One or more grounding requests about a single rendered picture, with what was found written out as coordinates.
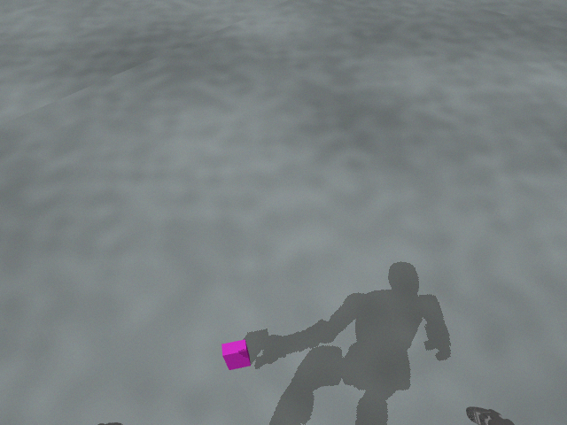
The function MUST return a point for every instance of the right robot hand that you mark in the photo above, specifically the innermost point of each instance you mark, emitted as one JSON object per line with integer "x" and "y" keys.
{"x": 483, "y": 416}

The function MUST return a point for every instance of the carton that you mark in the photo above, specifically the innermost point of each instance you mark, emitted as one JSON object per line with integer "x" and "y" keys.
{"x": 236, "y": 354}

